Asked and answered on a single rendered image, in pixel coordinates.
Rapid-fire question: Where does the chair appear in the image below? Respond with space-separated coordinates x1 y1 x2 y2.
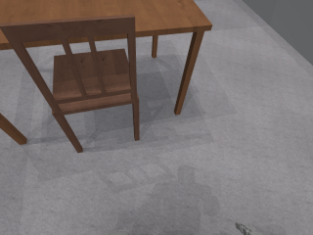
0 14 140 153

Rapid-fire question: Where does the right robot hand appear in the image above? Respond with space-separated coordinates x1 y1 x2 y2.
235 221 262 235

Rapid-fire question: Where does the table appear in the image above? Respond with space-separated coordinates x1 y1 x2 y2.
0 0 212 145

